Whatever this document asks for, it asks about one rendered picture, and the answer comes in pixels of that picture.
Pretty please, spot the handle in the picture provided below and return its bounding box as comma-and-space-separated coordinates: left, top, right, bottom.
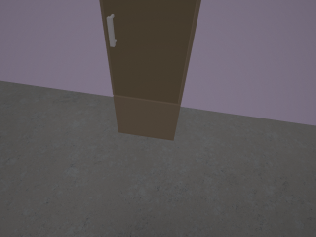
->
106, 14, 117, 47

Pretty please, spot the cupboard door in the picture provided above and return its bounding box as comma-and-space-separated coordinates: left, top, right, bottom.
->
102, 0, 197, 104

